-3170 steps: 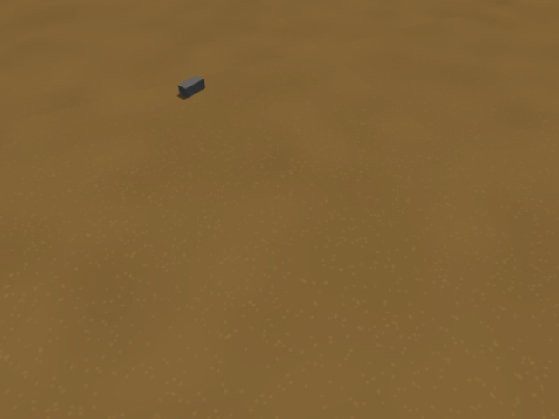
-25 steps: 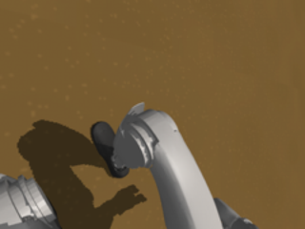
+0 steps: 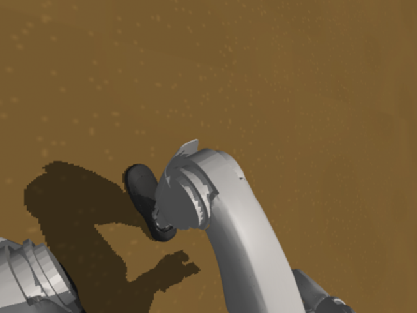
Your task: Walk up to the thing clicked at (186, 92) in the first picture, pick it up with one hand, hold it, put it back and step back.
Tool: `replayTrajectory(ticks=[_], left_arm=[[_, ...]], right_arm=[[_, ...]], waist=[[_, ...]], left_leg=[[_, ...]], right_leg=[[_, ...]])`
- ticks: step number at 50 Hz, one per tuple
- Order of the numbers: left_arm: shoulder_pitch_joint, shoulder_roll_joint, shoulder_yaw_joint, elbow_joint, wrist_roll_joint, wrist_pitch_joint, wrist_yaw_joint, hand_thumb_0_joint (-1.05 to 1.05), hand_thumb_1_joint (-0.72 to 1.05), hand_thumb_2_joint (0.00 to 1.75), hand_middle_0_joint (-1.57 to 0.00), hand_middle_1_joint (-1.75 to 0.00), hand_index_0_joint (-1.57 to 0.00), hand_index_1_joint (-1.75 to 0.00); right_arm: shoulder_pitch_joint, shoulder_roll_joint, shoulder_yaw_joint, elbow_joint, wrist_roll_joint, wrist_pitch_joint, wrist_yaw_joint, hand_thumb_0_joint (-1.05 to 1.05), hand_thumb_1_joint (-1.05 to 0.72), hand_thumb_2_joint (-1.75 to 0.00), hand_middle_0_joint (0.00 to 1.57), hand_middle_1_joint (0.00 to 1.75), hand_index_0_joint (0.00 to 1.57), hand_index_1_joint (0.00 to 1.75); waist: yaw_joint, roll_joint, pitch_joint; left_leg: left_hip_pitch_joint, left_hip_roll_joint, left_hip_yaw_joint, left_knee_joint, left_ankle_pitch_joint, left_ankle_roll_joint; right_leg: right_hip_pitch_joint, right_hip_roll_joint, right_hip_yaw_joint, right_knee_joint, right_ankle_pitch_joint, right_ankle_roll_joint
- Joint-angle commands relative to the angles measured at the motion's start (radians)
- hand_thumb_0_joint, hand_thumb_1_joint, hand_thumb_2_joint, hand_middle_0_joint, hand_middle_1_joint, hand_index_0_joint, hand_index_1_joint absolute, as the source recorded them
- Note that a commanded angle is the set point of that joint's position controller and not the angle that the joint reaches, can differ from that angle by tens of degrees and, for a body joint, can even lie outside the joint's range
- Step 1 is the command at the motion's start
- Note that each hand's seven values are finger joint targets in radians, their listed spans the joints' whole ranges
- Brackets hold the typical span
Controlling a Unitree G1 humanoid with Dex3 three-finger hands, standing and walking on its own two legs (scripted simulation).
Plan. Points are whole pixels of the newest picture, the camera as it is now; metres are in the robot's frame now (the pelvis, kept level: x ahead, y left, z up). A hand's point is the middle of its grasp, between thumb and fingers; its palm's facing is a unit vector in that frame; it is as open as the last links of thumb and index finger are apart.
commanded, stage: go down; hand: left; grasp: from above
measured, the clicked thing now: out of the picture +0.55 +0.32 -0.30
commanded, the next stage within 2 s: none
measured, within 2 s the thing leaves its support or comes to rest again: neither
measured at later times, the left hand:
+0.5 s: hand out of the picture +0.55 +0.35 -0.18, palm faces -0.36 -0.10 -0.93, open 12.7 cm
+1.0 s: hand out of the picture +0.52 +0.37 +0.01, palm faces -0.42 -0.10 -0.90, open 13.3 cm
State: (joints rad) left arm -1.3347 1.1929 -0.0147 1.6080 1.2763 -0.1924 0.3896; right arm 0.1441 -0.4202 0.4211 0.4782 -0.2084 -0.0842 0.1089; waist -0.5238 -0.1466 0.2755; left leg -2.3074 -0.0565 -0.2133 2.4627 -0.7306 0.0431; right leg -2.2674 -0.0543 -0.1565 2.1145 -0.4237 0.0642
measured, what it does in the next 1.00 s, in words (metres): rises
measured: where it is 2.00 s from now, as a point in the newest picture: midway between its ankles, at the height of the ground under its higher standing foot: (116, 261)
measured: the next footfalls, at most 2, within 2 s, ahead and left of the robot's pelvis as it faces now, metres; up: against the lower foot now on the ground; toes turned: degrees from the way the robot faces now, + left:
none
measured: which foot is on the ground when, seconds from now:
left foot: down 0.00-1.00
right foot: down 0.00-1.00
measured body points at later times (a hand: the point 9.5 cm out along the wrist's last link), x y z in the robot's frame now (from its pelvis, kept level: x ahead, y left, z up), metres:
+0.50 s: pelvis +0.00 +0.00 +0.01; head +0.30 +0.13 +0.32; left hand +0.56 +0.35 -0.12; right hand +0.04 -0.27 -0.03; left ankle +0.06 +0.10 -0.30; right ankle +0.18 -0.13 -0.30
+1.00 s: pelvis -0.01 +0.00 +0.08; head +0.23 +0.11 +0.45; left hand +0.54 +0.37 +0.06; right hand +0.08 -0.28 +0.00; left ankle +0.06 +0.10 -0.30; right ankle +0.18 -0.13 -0.30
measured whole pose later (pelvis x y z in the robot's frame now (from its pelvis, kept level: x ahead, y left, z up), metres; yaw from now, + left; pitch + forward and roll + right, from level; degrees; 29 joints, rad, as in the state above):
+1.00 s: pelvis -0.01 +0.00 +0.08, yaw +8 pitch +37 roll -11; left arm -1.22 0.92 -0.05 1.16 1.16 -0.13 -0.11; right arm 0.19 -0.34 0.16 0.54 -0.07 0.13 0.02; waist -0.33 0.04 -0.05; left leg -2.12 -0.07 -0.08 2.14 -0.66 0.06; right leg -2.12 -0.08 -0.05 1.91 -0.43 0.01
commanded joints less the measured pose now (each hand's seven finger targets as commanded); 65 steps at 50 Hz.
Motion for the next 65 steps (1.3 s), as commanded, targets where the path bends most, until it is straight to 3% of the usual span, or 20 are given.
replayTrajectory(ticks=[1,4,7,12,14,16,17,20,23,26,28,29,32,37,41,45,49,53,64,65], left_arm=[[-0.253,0.176,0.014,-0.132,-0.006,-0.004,0.041,0.00,-0.05,0.59,-0.37,-0.81,-0.41,-0.77],[-0.254,0.177,0.022,-0.134,-0.001,-0.005,0.049,0.00,-0.14,0.66,-0.30,-0.95,-0.36,-0.89],[-0.322,0.219,0.056,-0.248,0.009,-0.006,0.060,0.00,-0.16,0.67,-0.29,-0.95,-0.35,-0.90],[-0.298,0.182,0.059,-0.231,0.004,0.022,0.035,0.00,-0.21,0.71,-0.25,-0.99,-0.30,-0.94],[-0.267,0.190,0.065,-0.226,0.012,0.039,0.019,0.00,-0.25,0.75,-0.22,-1.01,-0.27,-0.96],[-0.305,0.227,0.095,-0.337,0.014,0.041,0.002,0.00,-0.28,0.77,-0.21,-1.02,-0.25,-0.97],[-0.336,0.194,0.078,-0.417,0.004,0.040,-0.015,0.00,-0.31,0.79,-0.19,-1.03,-0.23,-0.99],[-0.213,0.170,0.107,-0.360,-0.019,0.061,-0.077,0.00,-0.35,0.82,-0.14,-1.08,-0.19,-1.03],[-0.181,0.116,0.084,-0.419,-0.034,0.079,-0.146,0.00,-0.38,0.86,-0.12,-1.09,-0.16,-1.05],[-0.188,0.075,0.071,-0.551,-0.060,0.085,-0.226,0.00,-0.39,0.87,-0.11,-1.10,-0.15,-1.06],[-0.190,0.009,0.048,-0.629,-0.091,0.082,-0.277,0.00,-0.40,0.89,-0.08,-1.13,-0.12,-1.08],[-0.220,0.026,0.052,-0.665,-0.096,0.082,-0.293,0.00,-0.40,0.88,-0.08,-1.14,-0.12,-1.09],[-0.252,-0.056,0.029,-0.706,-0.138,0.083,-0.344,0.00,-0.40,0.88,-0.07,-1.13,-0.12,-1.08],[-0.231,-0.082,0.006,-0.623,-0.135,0.080,-0.395,0.00,-0.39,0.87,-0.07,-1.13,-0.12,-1.08],[-0.276,-0.069,0.009,-0.623,-0.134,0.074,-0.429,0.00,-0.39,0.87,-0.07,-1.15,-0.12,-1.10],[-0.318,-0.059,0.021,-0.660,-0.127,0.067,-0.449,0.00,-0.40,0.87,-0.06,-1.15,-0.11,-1.09],[-0.307,-0.034,0.029,-0.654,-0.131,0.047,-0.468,0.00,-0.41,0.87,-0.06,-1.16,-0.11,-1.10],[-0.257,-0.057,0.028,-0.599,-0.162,0.032,-0.486,0.00,-0.42,0.89,-0.06,-1.14,-0.10,-1.10],[-0.243,0.006,0.093,-0.643,-0.195,-0.044,-0.495,0.00,-0.47,0.92,-0.05,-1.13,-0.08,-1.09],[-0.262,0.014,0.099,-0.667,-0.193,-0.051,-0.491,0.00,-0.48,0.93,-0.05,-1.12,-0.08,-1.09]], right_arm=[[0.235,-0.354,-0.109,0.048,0.005,0.013,-0.015,0.00,-0.92,-0.90,0.20,0.30,0.20,0.30],[0.235,-0.356,-0.114,0.046,0.005,0.010,-0.015,0.00,-0.92,-0.90,0.20,0.30,0.20,0.30],[0.249,-0.358,-0.130,0.048,0.007,0.009,-0.011,0.00,-0.92,-0.90,0.20,0.30,0.20,0.30],[0.252,-0.350,-0.149,0.062,0.013,0.015,0.006,0.00,-0.92,-0.90,0.20,0.30,0.20,0.30],[0.256,-0.341,-0.158,0.041,0.021,0.021,0.007,0.00,-0.92,-0.90,0.20,0.30,0.20,0.30],[0.261,-0.339,-0.173,0.042,0.025,0.032,0.012,0.00,-0.92,-0.90,0.20,0.30,0.20,0.30],[0.246,-0.324,-0.177,0.023,0.030,0.031,0.014,0.00,-0.92,-0.90,0.20,0.30,0.20,0.30],[0.281,-0.334,-0.217,0.050,0.043,0.054,0.021,0.00,-0.92,-0.90,0.20,0.30,0.20,0.30],[0.280,-0.309,-0.244,0.026,0.059,0.093,0.022,0.00,-0.92,-0.90,0.20,0.30,0.20,0.30],[0.310,-0.298,-0.281,0.032,0.072,0.127,0.015,0.00,-0.92,-0.90,0.20,0.30,0.20,0.30],[0.317,-0.290,-0.302,0.022,0.082,0.142,0.006,0.00,-0.91,-0.90,0.20,0.30,0.20,0.30],[0.320,-0.293,-0.312,0.023,0.091,0.149,-0.001,0.00,-0.91,-0.90,0.20,0.30,0.20,0.30],[0.325,-0.277,-0.336,0.040,0.106,0.170,-0.018,0.00,-0.91,-0.90,0.20,0.30,0.20,0.30],[0.291,-0.229,-0.338,0.052,0.117,0.203,-0.054,0.00,-0.91,-0.90,0.20,0.30,0.20,0.30],[0.258,-0.206,-0.339,0.050,0.122,0.217,-0.084,0.00,-0.91,-0.90,0.20,0.30,0.20,0.30],[0.265,-0.189,-0.351,0.065,0.133,0.222,-0.103,0.00,-0.91,-0.90,0.20,0.30,0.20,0.30],[0.274,-0.163,-0.351,0.070,0.141,0.225,-0.118,0.00,-0.91,-0.90,0.20,0.30,0.20,0.30],[0.274,-0.149,-0.356,0.067,0.150,0.222,-0.136,0.00,-0.90,-0.90,0.20,0.30,0.20,0.30],[0.304,-0.112,-0.377,0.086,0.165,0.204,-0.156,0.00,-0.91,-0.90,0.20,0.30,0.20,0.30],[0.309,-0.105,-0.377,0.082,0.168,0.202,-0.155,0.00,-0.91,-0.90,0.20,0.30,0.20,0.30]], waist=[[-0.101,0.643,-0.668],[-0.099,0.659,-0.668],[-0.074,0.736,-0.754],[-0.078,0.744,-0.738],[-0.062,0.708,-0.756],[-0.031,0.757,-0.833],[-0.013,0.792,-0.866],[0.001,0.777,-0.873],[0.034,0.738,-0.916],[0.061,0.722,-0.935],[0.066,0.700,-0.945],[0.084,0.703,-0.970],[0.075,0.671,-0.957],[0.092,0.554,-0.906],[0.117,0.563,-0.914],[0.147,0.630,-1.007],[0.158,0.572,-1.025],[0.174,0.491,-0.981],[0.224,0.477,-1.078],[0.228,0.496,-1.125]], left_leg=[[0.484,0.070,0.016,-0.322,0.305,-0.066],[0.502,0.072,0.011,-0.320,0.316,-0.072],[0.576,0.075,0.005,-0.325,0.389,-0.084],[0.556,0.071,0.018,-0.316,0.380,-0.084],[0.527,0.061,0.040,-0.319,0.358,-0.072],[0.526,0.057,0.055,-0.327,0.361,-0.075],[0.557,0.057,0.057,-0.331,0.391,-0.080],[0.555,0.051,0.056,-0.348,0.388,-0.089],[0.509,0.038,0.074,-0.369,0.348,-0.075],[0.545,0.029,0.080,-0.406,0.342,-0.070],[0.569,0.023,0.082,-0.424,0.344,-0.066],[0.579,0.020,0.085,-0.438,0.336,-0.062],[0.645,0.016,0.051,-0.484,0.319,-0.064],[0.585,0.001,0.070,-0.553,0.185,-0.040],[0.644,0.002,0.071,-0.614,0.151,-0.041],[0.748,0.019,0.066,-0.660,0.238,-0.054],[0.719,0.016,0.104,-0.673,0.256,-0.041],[0.692,0.014,0.123,-0.703,0.196,-0.026],[0.747,0.023,0.142,-0.771,0.205,-0.019],[0.773,0.027,0.144,-0.786,0.213,-0.017]], right_leg=[[0.469,0.039,-0.088,-0.091,0.085,-0.088],[0.447,0.034,-0.089,-0.090,0.087,-0.092],[0.451,0.028,-0.085,-0.079,0.133,-0.095],[0.411,0.028,-0.082,-0.092,0.111,-0.098],[0.462,0.033,-0.071,-0.096,0.115,-0.099],[0.507,0.030,-0.064,-0.095,0.136,-0.108],[0.489,0.030,-0.064,-0.087,0.149,-0.112],[0.471,0.019,-0.058,-0.093,0.136,-0.115],[0.502,0.020,-0.046,-0.109,0.121,-0.122],[0.494,0.021,-0.033,-0.132,0.101,-0.125],[0.485,0.019,-0.026,-0.156,0.097,-0.129],[0.474,0.019,-0.022,-0.164,0.086,-0.130],[0.403,0.017,-0.015,-0.191,0.047,-0.130],[0.437,0.021,0.005,-0.252,-0.037,-0.126],[0.439,0.023,0.019,-0.286,-0.067,-0.126],[0.434,0.020,0.037,-0.289,-0.010,-0.124],[0.527,0.016,0.050,-0.324,0.013,-0.123],[0.571,0.019,0.055,-0.372,-0.028,-0.123],[0.686,0.023,0.076,-0.416,-0.011,-0.118],[0.707,0.025,0.079,-0.414,0.004,-0.113]])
